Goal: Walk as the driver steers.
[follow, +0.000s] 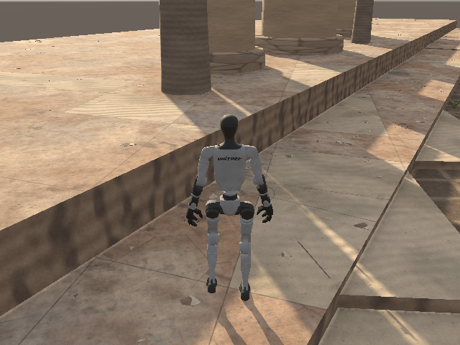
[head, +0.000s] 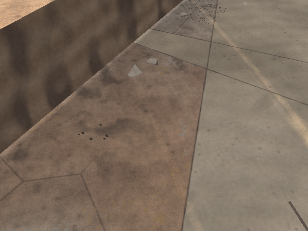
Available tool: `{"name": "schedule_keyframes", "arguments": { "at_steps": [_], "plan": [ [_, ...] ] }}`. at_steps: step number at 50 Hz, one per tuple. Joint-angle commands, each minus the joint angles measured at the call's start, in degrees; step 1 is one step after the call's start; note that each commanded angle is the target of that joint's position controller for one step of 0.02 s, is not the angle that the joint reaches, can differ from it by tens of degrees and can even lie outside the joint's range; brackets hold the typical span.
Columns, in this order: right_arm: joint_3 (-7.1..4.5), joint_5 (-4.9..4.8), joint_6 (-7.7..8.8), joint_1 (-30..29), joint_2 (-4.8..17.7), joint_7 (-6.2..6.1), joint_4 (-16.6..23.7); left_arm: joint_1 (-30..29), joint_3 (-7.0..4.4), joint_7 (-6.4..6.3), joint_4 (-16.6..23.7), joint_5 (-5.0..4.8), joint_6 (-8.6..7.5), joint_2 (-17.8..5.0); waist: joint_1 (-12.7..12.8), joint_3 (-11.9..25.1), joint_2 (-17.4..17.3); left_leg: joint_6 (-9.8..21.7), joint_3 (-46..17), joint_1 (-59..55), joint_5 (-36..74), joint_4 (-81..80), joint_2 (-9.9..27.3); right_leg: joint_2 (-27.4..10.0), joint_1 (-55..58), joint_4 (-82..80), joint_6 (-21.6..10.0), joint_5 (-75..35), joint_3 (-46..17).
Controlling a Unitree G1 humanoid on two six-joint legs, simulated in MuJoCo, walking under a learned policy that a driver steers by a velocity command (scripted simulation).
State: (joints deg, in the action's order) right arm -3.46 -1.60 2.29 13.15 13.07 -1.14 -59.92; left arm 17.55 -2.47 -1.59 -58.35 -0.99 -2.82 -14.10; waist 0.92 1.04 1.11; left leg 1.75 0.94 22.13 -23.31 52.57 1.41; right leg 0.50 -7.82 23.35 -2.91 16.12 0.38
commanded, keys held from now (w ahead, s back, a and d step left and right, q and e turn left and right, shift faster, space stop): w+shift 0.22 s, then w+e+shift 0.28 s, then e+shift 0.50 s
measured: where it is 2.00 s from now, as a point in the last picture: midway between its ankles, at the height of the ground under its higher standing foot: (162, 211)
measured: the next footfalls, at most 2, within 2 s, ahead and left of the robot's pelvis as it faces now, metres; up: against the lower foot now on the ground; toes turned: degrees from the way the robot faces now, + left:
left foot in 0.18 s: +0.11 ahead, +0.18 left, +0.00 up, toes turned +4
right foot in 0.64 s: +0.53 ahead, -0.04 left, +0.00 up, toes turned -18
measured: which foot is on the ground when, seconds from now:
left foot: up 0.00-0.16, down 0.18-0.64, up 0.66-1.00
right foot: down 0.00-0.18, up 0.20-0.62, down 0.64-1.00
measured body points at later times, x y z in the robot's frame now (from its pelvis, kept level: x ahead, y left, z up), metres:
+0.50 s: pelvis +0.22 +0.08 -0.01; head +0.23 +0.09 +0.44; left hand +0.44 +0.29 -0.12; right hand +0.12 -0.13 -0.16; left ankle +0.07 +0.18 -0.74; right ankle +0.41 -0.10 -0.65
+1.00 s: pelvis +0.49 +0.04 -0.01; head +0.52 +0.00 +0.44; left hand +0.77 +0.21 -0.10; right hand +0.53 -0.30 -0.08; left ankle +0.71 +0.12 -0.69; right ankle +0.49 -0.03 -0.74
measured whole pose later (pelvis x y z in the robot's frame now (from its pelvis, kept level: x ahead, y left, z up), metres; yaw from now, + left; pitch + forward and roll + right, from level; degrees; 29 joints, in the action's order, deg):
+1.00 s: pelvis +0.49 +0.04 -0.01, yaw -37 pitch +3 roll +1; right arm -1.8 0.8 3.1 1.5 16.3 -2.4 -34.6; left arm 11.8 -5.6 -2.1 -37.6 -1.9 2.1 -18.3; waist 2.7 -3.1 -1.6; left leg -6.5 -13.3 37.1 -11.0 45.7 -0.2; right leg 13.1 -20.2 28.1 -5.7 8.2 -14.0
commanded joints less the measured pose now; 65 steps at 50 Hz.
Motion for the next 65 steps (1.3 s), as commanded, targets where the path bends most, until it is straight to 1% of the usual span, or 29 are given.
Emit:
{"name": "schedule_keyframes", "arguments": {
  "at_steps": [1,5,8,9,10,11,12,14,19,26,29,31,32,33,34,35,36,37,40,45,48,54,55,56,57,58,59,61,65],
  "plan": [
    [-1.00,-0.07,3.68,-6.73,4.73,0.99,5.02,-1.92,-1.74,0.11,4.15,-0.82,-2.12,-8.41,0.17,-5.64,4.30,0.37,-2.05,15.05,3.68,-2.69,5.46,-16.95,2.80,-17.92,-7.68,16.68,-19.48],
    [-0.30,-0.23,3.99,-5.47,2.82,1.45,4.55,-1.96,-2.68,0.39,5.11,-1.42,-1.81,-11.60,-1.45,-4.81,6.69,-1.98,4.25,-2.97,7.73,-17.15,1.27,-12.64,-7.81,-15.77,-7.77,13.54,-10.41],
    [-1.10,-0.68,3.74,5.14,4.48,1.23,1.39,-3.61,-1.93,0.90,6.57,-1.41,-1.73,-9.21,-7.05,-3.82,3.15,-0.79,7.12,-18.77,9.73,-21.45,-1.35,-11.39,-17.57,-6.18,-6.79,12.90,-7.79],
    [-2.42,-0.80,4.06,14.81,7.46,0.98,-1.24,-5.80,-0.74,1.29,7.79,-0.18,-2.00,-5.59,-11.67,-0.88,-2.61,1.24,1.55,-29.46,6.79,-23.76,1.35,-7.68,-23.90,10.18,-4.74,4.50,-3.58],
    [-2.89,0.51,4.27,23.15,12.32,1.05,-2.29,-9.01,1.24,1.70,10.81,1.88,-2.61,1.18,-13.51,2.46,-17.97,4.71,-18.10,-34.26,-6.57,-27.98,13.54,-2.85,-34.84,38.93,-1.61,10.08,1.02],
    [-1.93,1.96,5.76,20.65,11.60,2.35,-0.44,-6.83,1.33,1.75,13.76,-1.78,-4.10,2.06,-9.50,3.86,-21.81,12.76,-47.65,-35.60,-25.89,-40.80,21.45,3.12,-48.32,51.84,-2.82,11.07,-6.46],
    [-1.01,1.59,6.50,14.82,9.07,2.80,0.75,-9.15,0.96,2.02,14.51,-3.84,-5.04,-2.20,-7.90,-1.60,-12.38,12.29,-44.29,-33.92,-30.22,-41.47,23.59,-1.56,-57.36,57.82,-4.80,5.69,-10.79],
    [0.48,1.69,6.69,8.98,5.85,3.22,2.55,-8.80,0.90,2.15,14.63,-2.08,-4.73,-3.30,-4.70,-2.12,-5.32,8.18,-28.41,-28.06,-15.03,-39.69,19.55,-5.33,-55.08,56.28,-5.13,-4.76,-11.26],
    [1.31,3.06,6.43,7.64,4.55,1.67,2.50,-7.45,-0.45,3.13,14.49,-1.75,-0.62,-3.68,-1.70,-7.06,-5.33,2.72,-3.49,-15.27,8.00,-45.81,12.82,-6.34,-45.83,47.21,-0.98,-16.50,-9.03],
    [1.74,3.06,5.45,12.10,5.76,-1.31,3.88,-19.80,-0.13,5.61,20.35,-1.45,-1.48,-0.48,-3.87,-12.36,-2.35,-2.93,13.82,-19.29,34.60,-47.83,9.31,-2.87,-39.49,23.23,-3.31,-26.73,3.68],
    [0.28,2.46,3.13,13.93,12.16,-3.83,5.98,-19.28,-1.33,7.62,22.79,-0.79,-2.30,-2.54,-0.87,-7.23,-6.83,-4.80,16.10,-24.08,79.45,-32.48,10.47,4.64,-25.15,16.73,-4.25,-22.76,13.29],
    [-0.97,2.08,1.65,9.99,15.29,-4.61,8.67,-1.82,-4.03,7.47,18.80,-1.00,-0.94,-8.45,8.13,2.12,-11.08,-4.04,13.75,-22.33,89.48,-12.66,12.37,6.69,-6.03,16.38,-6.46,-18.89,10.54],
    [-1.26,1.86,1.83,5.54,14.91,-3.65,10.73,9.89,-5.89,6.06,15.64,-0.84,-0.12,-12.49,13.59,6.15,-9.48,-3.96,12.45,-15.92,77.57,2.83,10.54,4.51,8.22,8.92,-8.76,-23.78,4.07],
    [0.15,2.08,3.46,3.00,7.51,-1.46,13.00,9.40,-6.03,3.46,15.13,-0.87,1.22,-12.78,10.94,4.58,8.25,-5.81,11.03,0.17,7.38,26.68,-1.80,-1.41,19.29,6.01,-11.27,-36.89,-6.42],
    [2.05,2.13,5.82,14.21,1.88,-0.13,16.69,3.72,-5.24,3.17,18.47,3.62,0.23,-16.78,0.33,16.38,14.03,-6.85,-3.43,17.92,-13.82,47.53,-7.69,-15.98,33.57,9.51,-24.96,-54.61,-36.28],
    [1.23,1.45,7.33,10.38,7.63,0.39,18.91,3.81,-5.78,3.31,20.30,4.03,0.28,-15.75,4.53,27.90,3.98,-4.73,-13.38,16.98,-9.66,48.21,-5.47,-18.25,33.31,1.45,-27.46,-34.85,-42.57],
    [0.76,0.36,7.42,4.48,9.08,0.27,21.83,0.26,-5.42,3.60,21.29,2.37,-0.46,-13.76,2.19,15.83,-2.37,-2.97,-11.82,19.46,-6.56,40.78,-4.15,-14.54,22.56,-3.71,-24.08,-24.50,-39.17],
    [0.39,1.02,6.60,3.47,9.32,-0.21,22.00,-4.67,-4.53,3.62,22.00,0.44,-1.00,-11.04,-1.57,9.26,-8.95,-3.06,-10.85,18.87,-4.15,34.56,-1.12,-11.99,12.57,-6.32,-20.85,-18.83,-34.99],
    [-0.72,2.58,3.24,4.30,11.28,-0.53,22.74,-9.91,-4.31,3.07,24.71,0.49,-0.69,-10.43,-5.08,1.11,-7.57,-5.73,-9.81,10.65,-1.65,22.92,1.49,-6.80,-8.73,-9.13,-18.31,-26.69,-27.60],
    [0.36,3.30,1.48,-2.87,7.33,-1.72,26.49,-7.34,-5.28,0.14,24.22,-0.28,2.60,-12.81,-3.05,7.08,-1.22,-8.79,-7.33,6.41,8.87,2.25,-2.85,0.01,-12.73,-1.85,-12.83,-38.61,-20.97],
    [0.13,2.23,0.79,-7.45,8.02,-1.56,27.78,-7.66,-5.21,-1.05,25.24,-1.43,4.57,-12.38,-1.14,8.32,3.40,-8.75,-9.11,6.64,14.89,-6.15,-4.78,1.09,-9.87,-0.18,-8.49,-23.63,-24.14],
    [-1.51,1.83,2.74,-6.86,10.64,-0.18,26.97,-9.37,-4.46,-1.28,27.66,-0.48,5.33,-9.81,-1.26,7.25,9.40,-5.53,-10.87,-1.49,18.68,-26.82,-4.04,0.24,-3.90,7.95,-4.88,-16.94,-31.78],
    [-1.64,2.19,2.94,-5.40,10.68,0.01,26.31,-8.25,-3.62,-1.09,27.75,-0.51,5.38,-7.63,-1.12,8.35,6.16,-2.98,-11.76,-8.89,26.04,-32.27,0.15,2.62,-6.63,13.75,-3.12,-6.73,-29.22],
    [-1.83,3.16,2.35,-7.72,12.77,-0.26,27.87,-2.53,-2.24,-0.87,27.00,0.45,5.48,-3.59,2.66,10.16,-6.12,2.89,-23.15,-17.71,38.23,-31.19,12.64,8.65,-14.17,26.58,-0.44,16.13,-20.96],
    [-2.20,5.34,1.47,-5.37,14.12,-0.17,27.66,-1.21,-3.17,-0.43,28.43,0.05,4.97,-8.19,3.69,8.84,-18.52,13.32,-38.64,-18.68,43.73,-34.06,21.45,12.30,-24.20,37.28,3.02,25.48,-14.01],
    [-2.18,4.32,1.19,-5.71,12.31,-0.20,28.32,0.28,-4.28,-0.16,26.72,0.63,4.59,-13.04,3.23,8.85,-15.08,16.02,-41.65,-17.32,37.72,-33.29,22.36,7.84,-26.37,47.17,5.76,21.49,-13.64],
    [-1.38,3.37,0.71,-6.45,9.35,-0.30,28.94,-1.87,-4.80,-0.17,25.00,0.37,5.06,-15.02,1.40,6.65,-8.63,13.60,-32.39,-15.11,33.15,-31.45,18.14,6.63,-26.56,50.64,6.72,16.87,-12.96],
    [-0.76,2.46,-0.54,-6.85,9.15,-0.36,28.91,-4.12,-3.93,-0.70,24.40,0.30,6.17,-11.98,0.54,3.77,-4.47,9.75,-23.97,-10.63,27.25,-31.73,12.06,6.09,-25.86,53.14,7.85,11.76,-10.76],
    [-0.75,2.72,-1.89,-5.62,9.33,-0.38,27.57,-5.68,-1.79,-0.24,24.72,0.10,5.74,-6.74,-0.38,4.29,-10.24,8.63,-15.61,-10.52,23.64,-33.86,6.74,4.26,-19.72,37.69,8.34,10.19,-4.21]
  ]
}}
Velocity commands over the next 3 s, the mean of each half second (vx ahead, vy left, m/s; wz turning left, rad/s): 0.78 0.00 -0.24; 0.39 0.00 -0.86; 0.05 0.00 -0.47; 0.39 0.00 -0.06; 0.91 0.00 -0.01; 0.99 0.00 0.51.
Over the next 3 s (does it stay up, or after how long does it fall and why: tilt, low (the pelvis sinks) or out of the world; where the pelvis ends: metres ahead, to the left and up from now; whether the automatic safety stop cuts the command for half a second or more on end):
stays up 1.28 -0.60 -0.05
